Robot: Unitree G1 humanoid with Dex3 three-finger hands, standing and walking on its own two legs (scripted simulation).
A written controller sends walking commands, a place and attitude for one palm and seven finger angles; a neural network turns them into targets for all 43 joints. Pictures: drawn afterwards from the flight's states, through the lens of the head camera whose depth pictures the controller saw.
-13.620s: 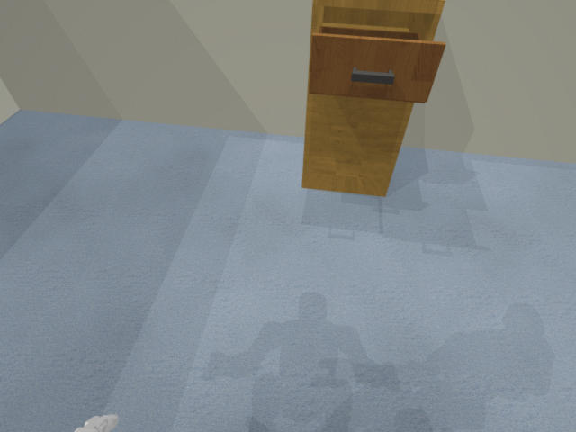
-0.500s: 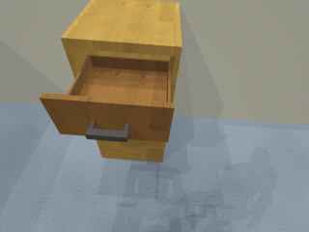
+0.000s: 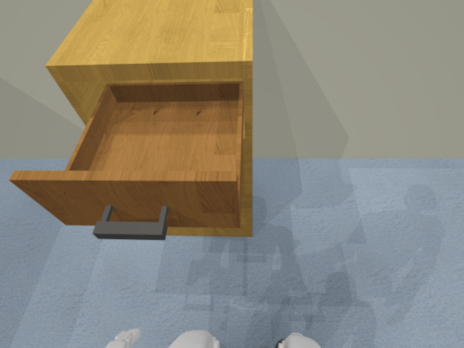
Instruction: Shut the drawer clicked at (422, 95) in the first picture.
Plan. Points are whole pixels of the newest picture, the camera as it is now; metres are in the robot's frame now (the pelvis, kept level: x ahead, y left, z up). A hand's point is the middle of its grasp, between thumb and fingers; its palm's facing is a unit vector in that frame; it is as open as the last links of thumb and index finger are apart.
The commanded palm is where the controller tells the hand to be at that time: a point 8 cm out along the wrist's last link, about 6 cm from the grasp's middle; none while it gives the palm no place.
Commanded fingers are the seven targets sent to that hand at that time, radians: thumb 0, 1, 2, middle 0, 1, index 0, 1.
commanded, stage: come to a stop and stand still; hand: left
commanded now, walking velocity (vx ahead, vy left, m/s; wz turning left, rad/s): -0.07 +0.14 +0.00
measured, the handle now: (133, 220) +0.33 +0.20 +0.00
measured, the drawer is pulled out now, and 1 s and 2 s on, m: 0.26 0.26 0.26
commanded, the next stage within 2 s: look again from close up in 1.22 s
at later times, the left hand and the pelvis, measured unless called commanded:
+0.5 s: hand out of the picture -0.05 +0.25 -0.16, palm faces +0.00 -0.99 -0.17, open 7.4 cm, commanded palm none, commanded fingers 0.00 0.90 0.90 -0.20 -0.30 -0.20 -0.30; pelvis -0.04 +0.06 +0.02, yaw -2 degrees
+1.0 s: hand out of the picture -0.02 +0.18 -0.16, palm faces -0.02 -0.97 -0.22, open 7.2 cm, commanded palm none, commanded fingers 0.00 0.90 0.90 -0.20 -0.30 -0.20 -0.30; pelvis -0.05 +0.00 +0.01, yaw -3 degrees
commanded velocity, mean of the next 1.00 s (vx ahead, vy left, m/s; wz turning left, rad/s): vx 0.05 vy -0.05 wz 0.00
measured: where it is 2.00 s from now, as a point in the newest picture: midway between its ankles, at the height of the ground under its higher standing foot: outside the picture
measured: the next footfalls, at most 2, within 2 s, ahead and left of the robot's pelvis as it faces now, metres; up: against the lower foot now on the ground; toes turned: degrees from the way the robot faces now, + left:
left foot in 0.22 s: +0.00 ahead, +0.12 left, +0.00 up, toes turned +1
right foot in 0.74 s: -0.04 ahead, -0.09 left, +0.00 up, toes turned -5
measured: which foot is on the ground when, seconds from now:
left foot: up 0.00-0.20, down 0.22-1.00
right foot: down 0.00-0.22, up 0.24-0.72, down 0.74-1.00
